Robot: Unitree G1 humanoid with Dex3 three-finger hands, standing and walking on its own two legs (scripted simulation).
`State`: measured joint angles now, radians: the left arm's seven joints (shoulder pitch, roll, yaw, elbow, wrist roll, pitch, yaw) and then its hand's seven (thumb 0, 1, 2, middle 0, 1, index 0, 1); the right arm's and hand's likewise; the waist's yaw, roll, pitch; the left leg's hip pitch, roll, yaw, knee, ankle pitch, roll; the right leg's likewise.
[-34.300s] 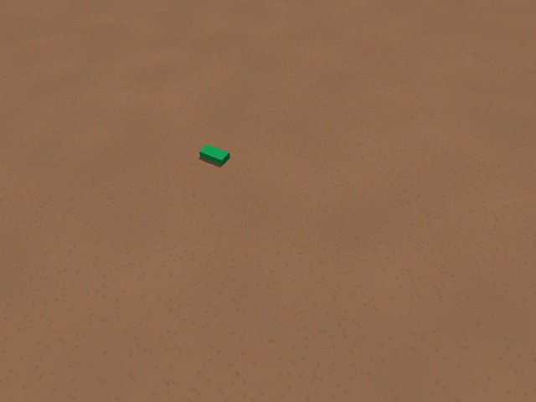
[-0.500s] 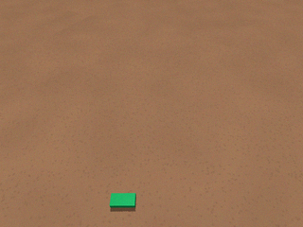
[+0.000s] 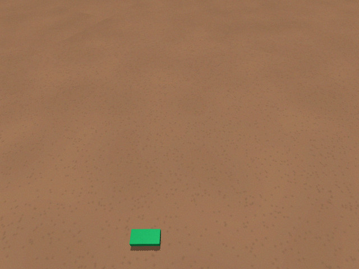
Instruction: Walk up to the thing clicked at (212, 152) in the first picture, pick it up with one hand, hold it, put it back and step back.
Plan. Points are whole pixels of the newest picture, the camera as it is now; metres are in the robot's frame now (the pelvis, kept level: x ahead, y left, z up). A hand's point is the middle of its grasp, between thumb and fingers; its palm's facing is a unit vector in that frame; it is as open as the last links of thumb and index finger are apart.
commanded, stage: stand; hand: left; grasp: from above
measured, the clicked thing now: (145, 237) +0.43 +0.22 -0.76
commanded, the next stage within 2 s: step back in 0.88 s
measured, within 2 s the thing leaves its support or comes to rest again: neither
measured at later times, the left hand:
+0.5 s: hand out of the picture +0.07 +0.25 -0.16, palm faces +0.01 -0.94 -0.34, open 7.4 cm
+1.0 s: hand out of the picture +0.09 +0.26 -0.16, palm faces +0.03 -0.93 -0.36, open 7.4 cm
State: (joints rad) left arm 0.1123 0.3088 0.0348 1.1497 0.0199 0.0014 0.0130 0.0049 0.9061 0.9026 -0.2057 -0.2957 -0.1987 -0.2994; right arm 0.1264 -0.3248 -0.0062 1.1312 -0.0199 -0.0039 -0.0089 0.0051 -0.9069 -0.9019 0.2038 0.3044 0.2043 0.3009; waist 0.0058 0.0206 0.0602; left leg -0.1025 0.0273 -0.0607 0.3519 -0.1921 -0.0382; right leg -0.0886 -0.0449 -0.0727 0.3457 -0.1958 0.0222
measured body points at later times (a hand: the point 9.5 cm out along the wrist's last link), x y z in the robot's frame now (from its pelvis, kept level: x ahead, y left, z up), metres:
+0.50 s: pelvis +0.01 +0.00 +0.00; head +0.02 -0.01 +0.45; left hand +0.07 +0.29 -0.13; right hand +0.07 -0.30 -0.14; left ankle +0.00 +0.15 -0.75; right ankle +0.00 -0.13 -0.75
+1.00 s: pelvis -0.01 +0.00 -0.01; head +0.03 -0.01 +0.44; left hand +0.08 +0.31 -0.13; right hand +0.08 -0.31 -0.14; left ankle +0.00 +0.14 -0.73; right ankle +0.00 -0.13 -0.75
